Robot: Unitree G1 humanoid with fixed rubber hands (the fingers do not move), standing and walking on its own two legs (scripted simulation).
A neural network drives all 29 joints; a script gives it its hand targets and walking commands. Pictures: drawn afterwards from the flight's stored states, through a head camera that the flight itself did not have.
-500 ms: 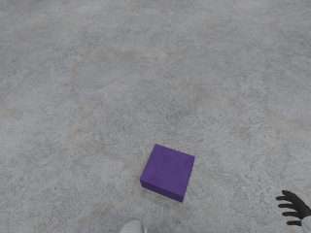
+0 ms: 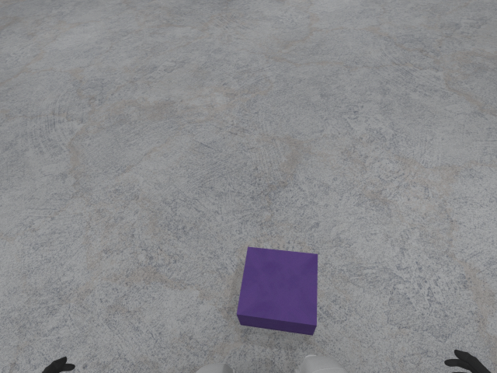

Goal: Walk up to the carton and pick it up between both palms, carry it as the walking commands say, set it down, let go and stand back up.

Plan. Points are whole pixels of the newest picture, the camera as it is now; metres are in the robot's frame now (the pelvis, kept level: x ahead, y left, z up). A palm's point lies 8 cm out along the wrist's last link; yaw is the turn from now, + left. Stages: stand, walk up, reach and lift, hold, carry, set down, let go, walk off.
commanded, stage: walk up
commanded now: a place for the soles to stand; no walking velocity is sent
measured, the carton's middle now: (279, 289) +0.47 -0.06 -0.67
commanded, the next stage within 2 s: reach and lift in 1.78 s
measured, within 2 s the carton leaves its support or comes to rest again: neither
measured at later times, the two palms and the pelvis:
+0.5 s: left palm (66, 343) +0.20 +0.34 -0.08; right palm out of the picture +0.08 -0.30 -0.07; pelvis +0.02 +0.05 +0.01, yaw -11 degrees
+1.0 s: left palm (77, 336) +0.21 +0.32 -0.07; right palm out of the picture +0.06 -0.31 -0.06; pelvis +0.02 +0.04 +0.03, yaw -15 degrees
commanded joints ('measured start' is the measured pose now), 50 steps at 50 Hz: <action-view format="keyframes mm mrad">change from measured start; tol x16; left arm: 1 -3 233 52 -62 -2 11 -6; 50 -229 114 1 191 -3 73 -65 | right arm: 1 11 -170 -47 -46 14 -35 -20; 50 -247 -160 4 220 -2 -71 -26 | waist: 1 21 -228 -75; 5 -10 76 -92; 12 4 140 -53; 20 17 -132 -176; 50 24 -55 -88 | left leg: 1 -41 32 -30 -67 44 6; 3 148 -8 27 -249 218 16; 6 141 394 -470 -474 491 246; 13 163 266 -112 -324 836 143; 17 8 175 17 -111 625 16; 19 49 42 21 -100 11 -17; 26 132 275 -160 -447 388 130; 50 245 151 -5 -601 77 39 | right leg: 1 73 -248 362 -240 276 -179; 4 -83 -100 179 5 360 -63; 6 -179 28 74 306 -213 30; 8 -184 -4 121 352 -225 30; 15 107 9 -48 -152 77 11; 19 160 -282 368 -212 506 -226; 26 35 -50 46 -56 146 3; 31 129 -102 152 -190 366 -50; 50 61 -79 188 -358 126 -21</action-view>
